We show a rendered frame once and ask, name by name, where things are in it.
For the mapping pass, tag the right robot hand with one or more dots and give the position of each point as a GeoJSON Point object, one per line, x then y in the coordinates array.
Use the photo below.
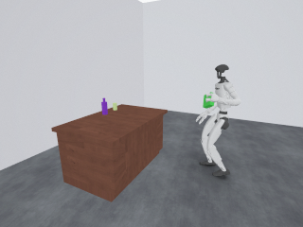
{"type": "Point", "coordinates": [203, 115]}

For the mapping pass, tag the left robot forearm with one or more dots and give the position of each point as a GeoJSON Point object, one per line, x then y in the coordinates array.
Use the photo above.
{"type": "Point", "coordinates": [230, 102]}

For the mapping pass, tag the robot right shin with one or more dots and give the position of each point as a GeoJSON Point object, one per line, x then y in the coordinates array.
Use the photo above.
{"type": "Point", "coordinates": [206, 152]}

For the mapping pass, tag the left robot hand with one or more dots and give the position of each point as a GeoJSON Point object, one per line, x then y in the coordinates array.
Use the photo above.
{"type": "Point", "coordinates": [214, 98]}

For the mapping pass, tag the robot left thigh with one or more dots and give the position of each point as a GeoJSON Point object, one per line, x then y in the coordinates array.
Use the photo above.
{"type": "Point", "coordinates": [216, 132]}

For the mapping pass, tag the sponge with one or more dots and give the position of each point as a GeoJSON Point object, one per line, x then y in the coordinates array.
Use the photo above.
{"type": "Point", "coordinates": [208, 104]}

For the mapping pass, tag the robot left upper arm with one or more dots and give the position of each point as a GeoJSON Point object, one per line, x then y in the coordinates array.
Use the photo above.
{"type": "Point", "coordinates": [229, 87]}

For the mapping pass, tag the table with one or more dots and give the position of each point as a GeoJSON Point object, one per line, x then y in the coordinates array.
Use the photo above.
{"type": "Point", "coordinates": [102, 153]}

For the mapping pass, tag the right robot forearm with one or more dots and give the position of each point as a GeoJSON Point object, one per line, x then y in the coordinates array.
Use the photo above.
{"type": "Point", "coordinates": [210, 109]}

